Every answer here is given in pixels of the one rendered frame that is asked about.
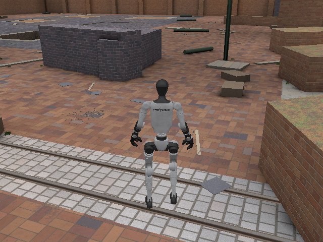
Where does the right robot foot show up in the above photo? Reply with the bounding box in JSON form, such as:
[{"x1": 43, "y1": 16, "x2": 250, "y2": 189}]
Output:
[{"x1": 170, "y1": 193, "x2": 177, "y2": 204}]

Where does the robot right hand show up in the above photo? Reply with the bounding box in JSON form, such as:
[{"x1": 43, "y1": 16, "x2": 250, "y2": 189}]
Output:
[{"x1": 182, "y1": 138, "x2": 194, "y2": 150}]

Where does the robot right forearm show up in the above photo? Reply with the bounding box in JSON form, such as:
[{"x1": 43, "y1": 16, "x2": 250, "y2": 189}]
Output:
[{"x1": 182, "y1": 122, "x2": 192, "y2": 141}]

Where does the left robot upper arm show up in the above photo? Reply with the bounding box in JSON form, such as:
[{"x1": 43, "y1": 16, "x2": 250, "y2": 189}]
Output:
[{"x1": 137, "y1": 101, "x2": 151, "y2": 128}]

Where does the robot left hand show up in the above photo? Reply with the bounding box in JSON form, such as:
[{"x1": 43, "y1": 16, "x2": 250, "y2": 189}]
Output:
[{"x1": 130, "y1": 136, "x2": 142, "y2": 147}]

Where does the left robot foot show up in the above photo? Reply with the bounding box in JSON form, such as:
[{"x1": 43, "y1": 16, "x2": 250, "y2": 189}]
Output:
[{"x1": 145, "y1": 196, "x2": 152, "y2": 209}]

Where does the robot left forearm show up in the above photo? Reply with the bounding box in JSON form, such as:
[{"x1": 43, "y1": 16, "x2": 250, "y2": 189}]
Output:
[{"x1": 132, "y1": 121, "x2": 141, "y2": 138}]

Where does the right robot upper arm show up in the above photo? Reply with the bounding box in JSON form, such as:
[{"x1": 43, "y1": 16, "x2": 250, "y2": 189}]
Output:
[{"x1": 173, "y1": 102, "x2": 186, "y2": 130}]

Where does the robot foot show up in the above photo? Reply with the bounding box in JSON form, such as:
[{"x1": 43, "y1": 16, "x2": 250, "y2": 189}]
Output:
[
  {"x1": 145, "y1": 196, "x2": 152, "y2": 209},
  {"x1": 170, "y1": 193, "x2": 177, "y2": 204}
]

